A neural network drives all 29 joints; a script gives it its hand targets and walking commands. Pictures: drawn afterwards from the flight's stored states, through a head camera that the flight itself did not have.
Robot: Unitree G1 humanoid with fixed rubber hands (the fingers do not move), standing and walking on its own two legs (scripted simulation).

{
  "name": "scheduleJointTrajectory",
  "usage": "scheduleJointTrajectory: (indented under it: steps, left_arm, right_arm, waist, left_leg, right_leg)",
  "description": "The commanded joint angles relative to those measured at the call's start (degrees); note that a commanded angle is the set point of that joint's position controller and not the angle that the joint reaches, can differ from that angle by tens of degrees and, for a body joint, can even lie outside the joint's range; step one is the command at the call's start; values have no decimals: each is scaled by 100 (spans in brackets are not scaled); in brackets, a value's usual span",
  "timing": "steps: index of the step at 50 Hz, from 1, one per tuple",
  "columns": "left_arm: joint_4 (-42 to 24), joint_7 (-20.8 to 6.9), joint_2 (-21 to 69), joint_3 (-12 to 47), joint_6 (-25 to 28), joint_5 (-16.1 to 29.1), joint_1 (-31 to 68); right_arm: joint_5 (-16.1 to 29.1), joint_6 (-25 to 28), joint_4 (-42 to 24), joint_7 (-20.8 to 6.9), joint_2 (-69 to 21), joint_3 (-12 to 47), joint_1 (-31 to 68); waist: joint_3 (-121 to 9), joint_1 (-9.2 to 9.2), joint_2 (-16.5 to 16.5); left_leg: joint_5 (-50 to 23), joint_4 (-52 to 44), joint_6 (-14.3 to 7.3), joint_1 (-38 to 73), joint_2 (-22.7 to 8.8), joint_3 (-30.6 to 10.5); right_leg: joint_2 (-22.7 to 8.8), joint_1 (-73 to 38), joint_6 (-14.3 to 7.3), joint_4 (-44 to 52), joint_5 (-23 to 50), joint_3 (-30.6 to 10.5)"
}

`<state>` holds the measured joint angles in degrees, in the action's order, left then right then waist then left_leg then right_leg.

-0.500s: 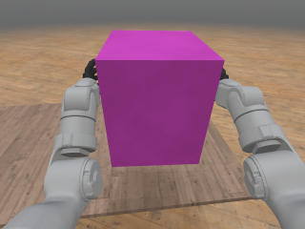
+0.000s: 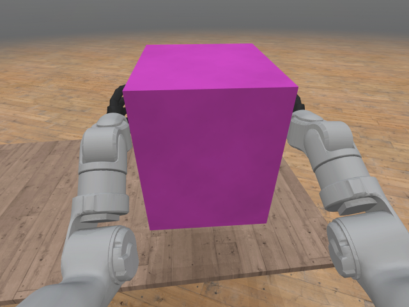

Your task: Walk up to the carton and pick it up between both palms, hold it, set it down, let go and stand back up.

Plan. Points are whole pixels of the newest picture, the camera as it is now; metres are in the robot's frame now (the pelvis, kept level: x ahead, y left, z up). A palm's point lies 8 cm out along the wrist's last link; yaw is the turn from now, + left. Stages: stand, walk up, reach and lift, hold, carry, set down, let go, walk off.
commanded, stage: hold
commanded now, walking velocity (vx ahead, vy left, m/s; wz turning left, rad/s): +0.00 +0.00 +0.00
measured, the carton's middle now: (204, 131) +0.41 +0.01 +0.23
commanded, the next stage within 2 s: none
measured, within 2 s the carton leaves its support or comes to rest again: neither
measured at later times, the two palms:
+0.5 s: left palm (125, 114) +0.38 +0.16 +0.29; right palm (299, 115) +0.37 -0.17 +0.28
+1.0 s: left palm (118, 121) +0.37 +0.17 +0.28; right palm (293, 118) +0.37 -0.16 +0.27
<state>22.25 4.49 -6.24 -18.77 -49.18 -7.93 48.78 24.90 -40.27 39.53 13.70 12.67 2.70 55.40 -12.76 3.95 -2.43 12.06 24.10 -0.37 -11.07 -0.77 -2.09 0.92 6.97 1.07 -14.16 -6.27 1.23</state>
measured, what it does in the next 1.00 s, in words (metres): stands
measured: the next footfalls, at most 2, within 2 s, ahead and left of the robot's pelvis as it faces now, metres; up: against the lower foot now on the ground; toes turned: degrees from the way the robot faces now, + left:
none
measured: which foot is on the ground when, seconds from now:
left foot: down 0.00-1.00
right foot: down 0.00-1.00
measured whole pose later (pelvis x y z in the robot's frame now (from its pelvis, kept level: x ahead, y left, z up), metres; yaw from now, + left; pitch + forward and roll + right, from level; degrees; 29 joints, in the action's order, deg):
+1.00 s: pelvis +0.00 +0.00 +0.00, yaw +0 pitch +0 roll -2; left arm 24.3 4.6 -7.4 -18.2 -48.4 -6.9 50.4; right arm 24.5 -40.5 40.3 14.0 12.6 2.0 56.9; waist -12.7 4.4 -1.8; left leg 11.6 23.8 -0.2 -12.1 -0.8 -2.7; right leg 1.0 7.7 0.9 -13.7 -5.9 1.7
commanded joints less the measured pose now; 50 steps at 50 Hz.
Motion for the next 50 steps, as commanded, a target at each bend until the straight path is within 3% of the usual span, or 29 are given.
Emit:
scheduleJointTrajectory:
  steps: [1,2,3,4,5,6,9,10,11,12,13,15,16,17,20,21,22,26,27,28,29,30,34,36,38,40,43,48,50]
  left_arm:
    - [-922,-1070,3572,2481,526,1209,5193]
    - [-838,-1064,3584,2443,502,1166,5178]
    - [-894,-1052,3711,2473,526,1212,5228]
    - [-690,-1067,3628,2422,520,1238,5443]
    - [-633,-1059,3774,2439,551,1220,5508]
    - [-304,-1048,3624,2331,537,1201,5487]
    - [-591,-1018,3816,2513,597,1327,5599]
    - [-336,-1005,3694,2361,605,1305,5656]
    - [28,-1041,3592,2194,583,1129,5754]
    - [-220,-1018,3691,2182,683,1208,5772]
    - [-55,-1012,3658,2192,686,1225,5707]
    - [269,-1021,3572,2064,699,1172,5711]
    - [-114,-986,3701,2122,782,1235,5714]
    - [236,-992,3568,2009,752,1168,5571]
    - [375,-985,3468,1812,806,1108,5483]
    - [-302,-963,3658,2047,914,1178,5660]
    - [-24,-941,3625,2023,882,1202,5551]
    - [-794,-823,3573,2303,880,1339,5315]
    - [-529,-849,3533,2236,790,1248,5209]
    - [-1129,-832,3649,2417,844,1367,5374]
    - [-621,-855,3517,2244,746,1233,5172]
    - [-688,-864,3640,2298,710,1184,5162]
    - [-955,-911,3738,2527,607,1280,5011]
    - [-888,-958,3643,2481,600,1306,5059]
    - [-1352,-965,3838,2734,645,1438,5318]
    - [-1246,-949,3836,2792,630,1492,5288]
    - [-768,-1025,3609,2447,562,1220,4953]
    - [-920,-1066,3623,2495,554,1273,5073]
    - [-970,-1067,3632,2558,536,1291,5054]
  right_arm:
    - [810,399,-2263,-699,-4011,967,5601]
    - [831,410,-2247,-716,-3890,985,5579]
    - [843,446,-2295,-736,-3965,974,5715]
    - [751,391,-1987,-757,-3951,782,5718]
    - [681,421,-2037,-782,-3974,756,5920]
    - [677,420,-1803,-795,-3847,688,5850]
    - [703,452,-1786,-845,-3826,603,5917]
    - [653,444,-1716,-857,-3809,492,5997]
    - [432,373,-1151,-872,-3662,215,5954]
    - [486,488,-1421,-915,-3712,290,6024]
    - [487,456,-1172,-936,-3673,197,5828]
    - [423,473,-943,-968,-3612,171,5977]
    - [582,582,-1431,-1002,-3737,370,6137]
    - [552,509,-1099,-981,-3763,333,5922]
    - [586,559,-1179,-960,-3713,410,6057]
    - [690,661,-1532,-970,-3893,563,6005]
    - [722,646,-1509,-965,-3872,603,5953]
    - [1136,671,-2156,-863,-3948,1132,5651]
    - [1085,610,-1960,-809,-3821,1117,5564]
    - [1180,655,-2391,-781,-3887,1134,5672]
    - [1084,573,-2090,-743,-3827,1098,5472]
    - [1050,605,-2219,-737,-3857,1123,5664]
    - [1110,579,-2584,-666,-3880,1143,5634]
    - [1069,527,-2688,-640,-3879,1095,5706]
    - [1051,577,-2947,-639,-3972,1105,5818]
    - [1003,507,-2844,-661,-3927,1047,5717]
    - [874,444,-2543,-673,-3883,998,5592]
    - [921,409,-2497,-656,-3922,1068,5575]
    - [962,388,-2459,-658,-3933,1108,5606]
  waist:
    - [-2041,63,-10]
    - [-2037,112,-74]
    - [-2090,16,-167]
    - [-1918,127,-101]
    - [-1973,51,-156]
    - [-1821,137,-33]
    - [-2231,131,-328]
    - [-2018,169,-194]
    - [-1498,276,-246]
    - [-1849,132,-204]
    - [-1860,217,-257]
    - [-1715,161,-284]
    - [-2308,3,-249]
    - [-2016,92,-104]
    - [-1939,-55,-30]
    - [-2486,-111,-212]
    - [-2374,-33,-69]
    - [-2903,-72,19]
    - [-2497,-36,61]
    - [-2760,-72,-86]
    - [-2268,-48,12]
    - [-2129,-79,-80]
    - [-2192,89,-153]
    - [-2177,136,13]
    - [-2593,151,-173]
    - [-2553,265,-188]
    - [-2176,126,9]
    - [-2473,187,-40]
    - [-2524,106,-104]
  left_leg:
    - [-1553,-264,324,572,271,-49]
    - [-1414,-279,297,567,281,-61]
    - [-1325,-301,325,493,254,-73]
    - [-1045,-377,311,403,232,-59]
    - [-946,-406,293,367,252,-104]
    - [-780,-453,280,290,238,-56]
    - [-980,-375,360,406,198,-67]
    - [-744,-453,312,220,201,-124]
    - [-269,-637,242,77,228,-71]
    - [-334,-596,246,145,169,-110]
    - [-298,-608,264,203,180,-121]
    - [-275,-631,255,41,158,-146]
    - [-681,-518,263,264,141,-114]
    - [-616,-529,254,161,222,-70]
    - [-711,-516,189,149,193,-90]
    - [-1197,-404,277,437,167,-103]
    - [-1333,-347,296,495,197,-75]
    - [-2356,-60,393,818,289,-81]
    - [-2235,-72,363,734,310,-83]
    - [-2383,-45,395,808,292,-107]
    - [-2046,-107,390,649,314,-98]
    - [-1913,-136,354,610,297,-97]
    - [-2131,-92,403,747,290,-101]
    - [-1941,-126,346,749,297,-117]
    - [-2121,-63,410,840,270,-141]
    - [-2053,-68,410,815,303,-175]
    - [-1645,-213,312,678,308,-154]
    - [-1745,-161,337,697,296,-120]
    - [-1869,-134,359,709,298,-106]
  right_leg:
    - [364,-831,122,-68,1151,-204]
    - [349,-791,121,-44,1004,-196]
    - [336,-742,72,-85,906,-215]
    - [331,-601,72,-25,593,-171]
    - [329,-652,58,7,500,-192]
    - [311,-590,69,8,373,-216]
    - [341,-736,-5,-96,557,-209]
    - [333,-635,32,-14,369,-200]
    - [273,-442,42,104,-89,-215]
    - [321,-489,6,-17,-58,-162]
    - [267,-477,-29,43,-73,-227]
    - [295,-605,-20,26,26,-197]
    - [366,-835,-15,-108,399,-147]
    - [306,-760,-2,2,336,-240]
    - [333,-803,36,36,416,-223]
    - [401,-949,17,-85,759,-145]
    - [395,-884,18,-40,879,-163]
    - [474,-1199,166,-185,1920,-203]
    - [460,-1090,157,-128,1812,-210]
    - [481,-1128,170,-182,1916,-190]
    - [421,-949,188,-84,1597,-241]
    - [430,-864,151,-34,1397,-242]
    - [407,-929,144,-43,1691,-231]
    - [363,-921,181,-35,1622,-221]
    - [416,-963,141,-113,1642,-147]
    - [391,-974,149,-93,1700,-185]
    - [331,-839,171,3,1332,-206]
    - [357,-999,154,-95,1515,-221]
    - [378,-1045,125,-129,1550,-239]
